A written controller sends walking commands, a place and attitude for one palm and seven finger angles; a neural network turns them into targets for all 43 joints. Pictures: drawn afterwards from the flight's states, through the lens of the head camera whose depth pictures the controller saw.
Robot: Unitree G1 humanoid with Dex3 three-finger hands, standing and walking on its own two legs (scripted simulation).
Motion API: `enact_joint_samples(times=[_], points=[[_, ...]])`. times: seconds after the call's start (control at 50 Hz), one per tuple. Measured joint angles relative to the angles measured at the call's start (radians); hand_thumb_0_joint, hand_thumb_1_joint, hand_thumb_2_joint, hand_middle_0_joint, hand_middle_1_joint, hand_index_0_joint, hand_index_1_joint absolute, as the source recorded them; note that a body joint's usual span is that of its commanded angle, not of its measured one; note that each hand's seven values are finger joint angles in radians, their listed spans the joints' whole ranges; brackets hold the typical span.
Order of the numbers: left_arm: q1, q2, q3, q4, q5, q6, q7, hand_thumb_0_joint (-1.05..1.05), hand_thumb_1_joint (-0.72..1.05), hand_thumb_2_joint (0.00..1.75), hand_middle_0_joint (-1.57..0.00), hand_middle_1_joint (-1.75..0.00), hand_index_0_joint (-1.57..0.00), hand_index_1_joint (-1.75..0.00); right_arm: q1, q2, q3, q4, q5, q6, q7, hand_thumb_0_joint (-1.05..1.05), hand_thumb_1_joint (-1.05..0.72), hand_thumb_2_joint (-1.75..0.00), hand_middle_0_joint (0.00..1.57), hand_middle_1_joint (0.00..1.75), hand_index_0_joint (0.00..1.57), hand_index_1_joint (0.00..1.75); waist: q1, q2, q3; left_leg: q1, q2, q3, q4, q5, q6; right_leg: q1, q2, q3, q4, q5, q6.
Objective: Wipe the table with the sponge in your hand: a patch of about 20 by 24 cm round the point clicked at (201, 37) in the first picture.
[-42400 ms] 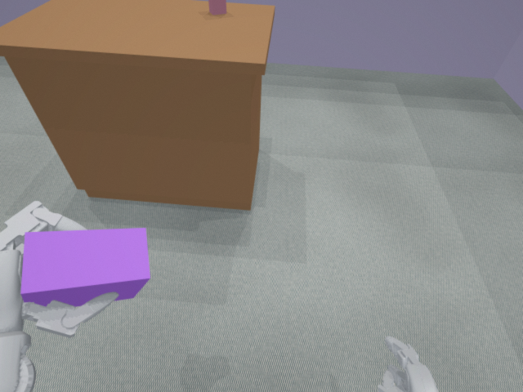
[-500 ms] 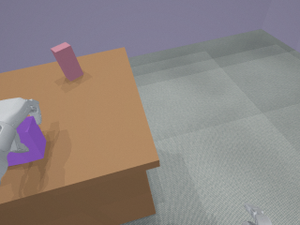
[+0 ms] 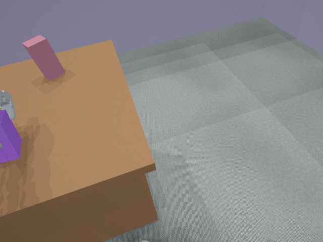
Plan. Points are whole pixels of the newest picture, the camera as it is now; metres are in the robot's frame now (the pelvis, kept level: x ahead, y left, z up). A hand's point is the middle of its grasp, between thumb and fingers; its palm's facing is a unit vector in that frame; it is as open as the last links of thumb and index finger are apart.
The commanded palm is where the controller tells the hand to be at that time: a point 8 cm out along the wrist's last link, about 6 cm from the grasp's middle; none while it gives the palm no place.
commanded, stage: wipe forward along the first lane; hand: left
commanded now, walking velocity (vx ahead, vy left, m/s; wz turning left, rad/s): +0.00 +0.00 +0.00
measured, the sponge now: out of the picture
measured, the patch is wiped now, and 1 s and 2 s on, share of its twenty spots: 0.25 0.35 0.55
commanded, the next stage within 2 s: slide across to the middle lane in 0.48 s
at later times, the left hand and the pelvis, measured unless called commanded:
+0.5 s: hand out of the picture +0.37 +0.44 +0.15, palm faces -0.19 +0.03 -0.98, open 10.0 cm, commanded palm +0.38 +0.43 +0.17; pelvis +0.01 +0.01 +0.00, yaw -1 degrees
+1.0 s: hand (0, 101) +0.39 +0.43 +0.16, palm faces -0.10 +0.07 -0.99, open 10.0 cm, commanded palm +0.40 +0.40 +0.21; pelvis +0.04 +0.06 +0.01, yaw +1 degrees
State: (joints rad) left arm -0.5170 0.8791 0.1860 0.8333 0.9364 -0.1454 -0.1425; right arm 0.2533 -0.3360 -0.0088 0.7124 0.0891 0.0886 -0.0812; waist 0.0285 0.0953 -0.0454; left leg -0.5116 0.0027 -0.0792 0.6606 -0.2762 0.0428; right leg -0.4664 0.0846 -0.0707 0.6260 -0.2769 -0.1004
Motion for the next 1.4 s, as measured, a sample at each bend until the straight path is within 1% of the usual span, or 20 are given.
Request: enact_joint_samples(times=[0.1,0.18,0.3,0.4,0.5,0.58,0.68,0.74,0.8,0.88,0.98,1.14,1.22,1.32,1.4], points=[[-0.045,0.034,0.002,0.067,0.012,-0.011,-0.007,0.01,-0.61,1.1,-0.86,-1.38,-0.83,-1.38,0.018,-0.006,0.0,0.0,0.005,0.0,-0.003,0.01,-0.9,-0.89,0.2,0.3,0.21,0.3,-0.011,-0.005,-0.003,-0.027,-0.004,-0.012,0.019,-0.009,0.002,-0.026,0.01,0.008,0.008,0.002,-0.001],[-0.062,0.045,0.001,0.091,0.027,-0.024,0.0,0.01,-0.61,1.11,-0.86,-1.38,-0.83,-1.38,0.034,-0.012,-0.004,0.001,0.005,0.003,-0.005,0.01,-0.9,-0.89,0.2,0.3,0.21,0.3,-0.018,-0.002,-0.007,-0.044,-0.002,-0.013,0.027,-0.008,-0.002,-0.041,0.013,0.009,0.01,0.002,0.0],[-0.074,0.056,0.014,0.117,0.026,-0.042,0.016,0.01,-0.61,1.11,-0.86,-1.38,-0.83,-1.38,0.046,-0.011,-0.006,0.005,0.007,0.008,-0.004,0.01,-0.9,-0.89,0.2,0.3,0.21,0.3,-0.02,-0.001,-0.014,-0.062,-0.002,-0.01,0.035,-0.013,-0.002,-0.058,0.014,0.013,0.013,0.001,0.005],[-0.097,0.059,0.014,0.142,0.023,-0.041,0.031,0.01,-0.61,1.11,-0.86,-1.38,-0.83,-1.38,0.045,-0.005,-0.001,0.008,0.009,0.011,-0.001,0.01,-0.9,-0.89,0.2,0.3,0.21,0.3,-0.022,-0.003,-0.021,-0.071,-0.004,-0.011,0.039,-0.016,-0.003,-0.063,0.012,0.012,0.01,0.0,0.011],[-0.136,0.063,0.002,0.168,0.035,-0.026,0.033,0.01,-0.61,1.11,-0.86,-1.38,-0.83,-1.38,0.038,0.002,0.007,0.003,0.01,0.013,0.0,0.01,-0.9,-0.89,0.2,0.3,0.21,0.3,-0.026,-0.008,-0.025,-0.074,-0.006,-0.012,0.035,-0.013,-0.009,-0.062,0.01,0.013,0.0,0.002,0.017],[-0.138,0.05,-0.024,0.158,0.047,-0.015,0.026,0.01,-0.61,1.11,-0.86,-1.38,-0.83,-1.38,0.038,0.003,0.004,-0.006,0.007,0.018,0.0,0.01,-0.9,-0.89,0.2,0.3,0.21,0.3,-0.024,-0.006,-0.028,-0.063,-0.01,-0.01,0.02,-0.008,-0.018,-0.05,0.005,0.017,-0.017,0.006,0.024],[-0.105,0.024,-0.051,0.106,0.045,-0.015,0.026,0.01,-0.61,1.11,-0.86,-1.38,-0.83,-1.38,0.04,0.007,-0.004,-0.012,0.006,0.028,-0.001,0.01,-0.9,-0.89,0.2,0.3,0.21,0.3,-0.014,0.0,-0.03,-0.034,-0.016,-0.003,-0.004,-0.003,-0.023,-0.02,-0.003,0.025,-0.042,0.009,0.035],[-0.081,0.0,-0.079,0.051,0.038,-0.017,0.042,0.01,-0.61,1.11,-0.86,-1.38,-0.83,-1.38,0.043,0.012,-0.012,-0.009,0.006,0.029,-0.001,0.01,-0.9,-0.89,0.2,0.3,0.21,0.3,-0.002,0.004,-0.029,-0.006,-0.024,-0.004,-0.022,0.001,-0.024,0.01,-0.011,0.026,-0.06,0.009,0.043],[-0.06,-0.024,-0.099,0.008,0.018,-0.012,0.065,0.0,-0.61,1.11,-0.86,-1.38,-0.83,-1.38,0.037,0.018,-0.014,-0.001,0.009,0.03,0.001,0.01,-0.9,-0.89,0.2,0.3,0.21,0.3,0.009,0.006,-0.026,0.024,-0.034,-0.004,-0.042,0.005,-0.019,0.043,-0.021,0.026,-0.08,0.01,0.052],[-0.065,-0.063,-0.145,-0.036,-0.011,0.021,0.085,0.0,-0.61,1.11,-0.85,-1.39,-0.83,-1.38,0.02,0.028,-0.011,0.01,0.013,0.023,0.003,0.01,-0.9,-0.89,0.2,0.3,0.21,0.3,0.027,0.003,-0.018,0.067,-0.052,-0.009,-0.075,0.016,-0.01,0.086,-0.04,0.023,-0.106,0.012,0.063],[-0.086,-0.114,-0.195,-0.089,-0.02,0.077,0.092,0.0,-0.61,1.11,-0.85,-1.4,-0.83,-1.38,-0.019,0.04,0.0,0.014,0.011,0.018,0.008,0.01,-0.9,-0.89,0.2,0.3,0.21,0.3,0.043,-0.004,-0.008,0.116,-0.072,-0.012,-0.119,0.031,0.003,0.135,-0.06,0.02,-0.141,0.016,0.076],[-0.09,-0.195,-0.233,-0.199,-0.032,0.186,0.09,0.0,-0.59,1.1,-0.83,-1.41,-0.8,-1.4,-0.088,0.053,0.018,-0.012,0.001,0.026,0.024,0.01,-0.9,-0.89,0.2,0.3,0.21,0.3,0.041,-0.011,0.006,0.183,-0.09,-0.007,-0.18,0.045,0.018,0.2,-0.08,0.028,-0.194,0.025,0.089],[-0.054,-0.235,-0.25,-0.296,-0.013,0.252,0.086,0.0,-0.58,1.1,-0.82,-1.42,-0.79,-1.41,-0.112,0.052,0.02,-0.029,-0.009,0.041,0.042,0.01,-0.9,-0.89,0.2,0.3,0.21,0.3,0.039,-0.006,0.01,0.208,-0.094,0.001,-0.203,0.047,0.024,0.222,-0.085,0.038,-0.215,0.028,0.092],[0.015,-0.278,-0.242,-0.412,-0.032,0.336,0.091,0.01,-0.57,1.09,-0.81,-1.43,-0.79,-1.41,-0.131,0.048,0.023,-0.037,-0.018,0.056,0.065,0.01,-0.9,-0.89,0.2,0.3,0.21,0.3,0.04,0.003,0.009,0.232,-0.097,0.011,-0.225,0.047,0.03,0.242,-0.089,0.049,-0.235,0.029,0.099],[0.038,-0.305,-0.266,-0.469,-0.021,0.416,0.097,0.01,-0.56,1.08,-0.8,-1.43,-0.77,-1.42,-0.137,0.044,0.025,-0.037,-0.021,0.061,0.076,0.01,-0.9,-0.89,0.2,0.3,0.21,0.3,0.046,0.006,0.011,0.241,-0.101,0.008,-0.232,0.047,0.03,0.25,-0.093,0.047,-0.236,0.025,0.099]])
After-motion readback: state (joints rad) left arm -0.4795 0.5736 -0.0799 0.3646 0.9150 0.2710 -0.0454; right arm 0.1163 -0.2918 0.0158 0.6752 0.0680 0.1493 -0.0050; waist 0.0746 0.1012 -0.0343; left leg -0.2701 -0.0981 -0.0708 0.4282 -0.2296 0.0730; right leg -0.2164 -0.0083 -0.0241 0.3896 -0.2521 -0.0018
